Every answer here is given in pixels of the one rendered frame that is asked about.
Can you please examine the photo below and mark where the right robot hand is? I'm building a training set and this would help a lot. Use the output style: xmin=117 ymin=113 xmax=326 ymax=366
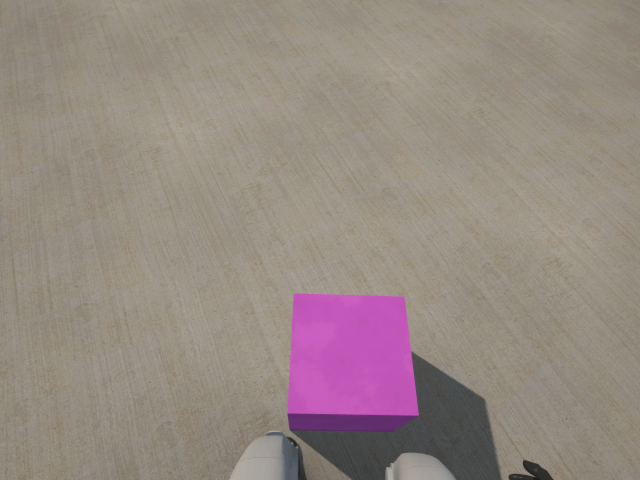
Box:
xmin=508 ymin=460 xmax=553 ymax=480

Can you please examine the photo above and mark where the carton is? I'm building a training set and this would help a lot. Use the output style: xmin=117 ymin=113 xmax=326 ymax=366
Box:
xmin=287 ymin=293 xmax=419 ymax=432

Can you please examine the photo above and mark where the robot right thigh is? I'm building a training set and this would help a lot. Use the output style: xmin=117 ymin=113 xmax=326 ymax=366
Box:
xmin=385 ymin=453 xmax=456 ymax=480

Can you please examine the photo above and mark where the left robot shin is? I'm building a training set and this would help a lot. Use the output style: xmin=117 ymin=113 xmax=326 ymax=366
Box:
xmin=265 ymin=431 xmax=290 ymax=441

